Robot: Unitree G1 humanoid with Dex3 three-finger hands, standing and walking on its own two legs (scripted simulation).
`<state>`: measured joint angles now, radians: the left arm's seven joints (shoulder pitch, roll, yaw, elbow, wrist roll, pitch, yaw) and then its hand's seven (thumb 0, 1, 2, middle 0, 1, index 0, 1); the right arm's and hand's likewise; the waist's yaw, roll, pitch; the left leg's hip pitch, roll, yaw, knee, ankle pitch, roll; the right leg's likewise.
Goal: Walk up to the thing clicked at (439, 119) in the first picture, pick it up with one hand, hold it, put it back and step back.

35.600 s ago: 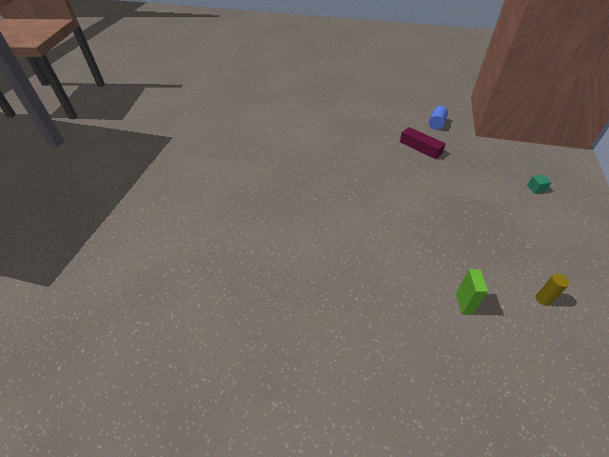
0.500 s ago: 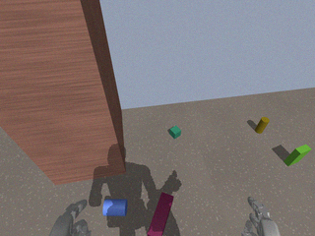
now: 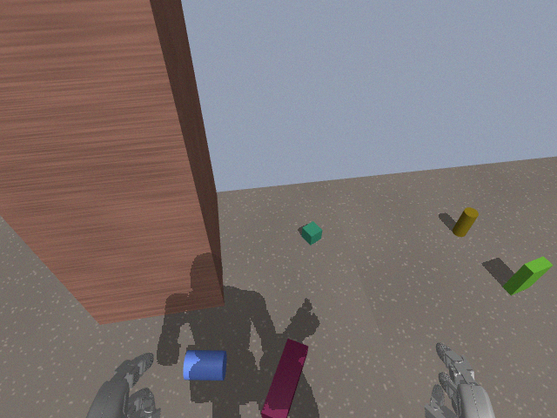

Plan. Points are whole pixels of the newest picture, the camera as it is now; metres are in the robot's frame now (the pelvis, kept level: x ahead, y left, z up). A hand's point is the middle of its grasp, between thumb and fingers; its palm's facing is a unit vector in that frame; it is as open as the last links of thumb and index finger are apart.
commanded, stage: home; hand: left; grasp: from above
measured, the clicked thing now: (205, 365) +0.43 +0.25 -0.67
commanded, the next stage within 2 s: stand in 0.78 s
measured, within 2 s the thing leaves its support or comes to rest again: neither
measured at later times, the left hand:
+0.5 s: hand (156, 412) +0.17 +0.18 -0.04, palm faces +0.04 -0.98 -0.20, open 7.4 cm
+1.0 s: hand (147, 415) +0.17 +0.20 -0.08, palm faces +0.01 -0.95 -0.31, open 7.4 cm
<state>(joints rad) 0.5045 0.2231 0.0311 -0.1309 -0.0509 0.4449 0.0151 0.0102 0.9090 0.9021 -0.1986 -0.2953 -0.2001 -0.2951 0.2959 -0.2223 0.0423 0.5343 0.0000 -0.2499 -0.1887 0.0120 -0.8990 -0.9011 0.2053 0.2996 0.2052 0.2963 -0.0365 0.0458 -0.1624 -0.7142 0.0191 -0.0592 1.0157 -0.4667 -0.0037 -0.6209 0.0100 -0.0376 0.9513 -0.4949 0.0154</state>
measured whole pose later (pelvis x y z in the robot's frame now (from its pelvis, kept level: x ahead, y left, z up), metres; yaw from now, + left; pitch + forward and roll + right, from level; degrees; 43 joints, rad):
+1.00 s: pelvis +0.00 +0.00 +0.01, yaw +0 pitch +4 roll -1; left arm 0.27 0.27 0.01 0.34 0.05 0.15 0.03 0.01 0.91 0.90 -0.20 -0.30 -0.20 -0.30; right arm 0.19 -0.27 0.01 0.73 -0.09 -0.09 -0.07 0.01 -0.90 -0.90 0.21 0.30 0.21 0.30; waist 0.01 -0.01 -0.03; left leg -0.54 -0.01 -0.02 0.90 -0.43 0.01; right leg -0.48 -0.02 -0.01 0.89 -0.48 0.02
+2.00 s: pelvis -0.02 +0.01 +0.07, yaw +0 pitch -5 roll +0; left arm 0.19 0.29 0.03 1.13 0.03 0.00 0.02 0.00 0.91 0.90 -0.20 -0.30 -0.20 -0.30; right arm 0.15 -0.31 -0.04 1.13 -0.03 0.01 -0.01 0.00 -0.90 -0.90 0.20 0.30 0.20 0.30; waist 0.01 0.02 0.06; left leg -0.14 -0.02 -0.01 0.37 -0.15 0.01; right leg -0.09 -0.04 0.00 0.38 -0.20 0.03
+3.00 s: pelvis +0.01 -0.01 +0.07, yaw -1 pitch -4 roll +0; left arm 0.12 0.32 0.03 1.13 0.02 -0.01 0.01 0.00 0.91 0.90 -0.20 -0.30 -0.20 -0.30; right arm 0.11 -0.33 -0.01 1.14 -0.02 -0.01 -0.01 0.00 -0.90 -0.90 0.20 0.30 0.20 0.30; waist 0.00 0.01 0.06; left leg -0.11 0.01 -0.01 0.33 -0.16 -0.01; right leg -0.06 -0.01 0.00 0.33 -0.21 0.01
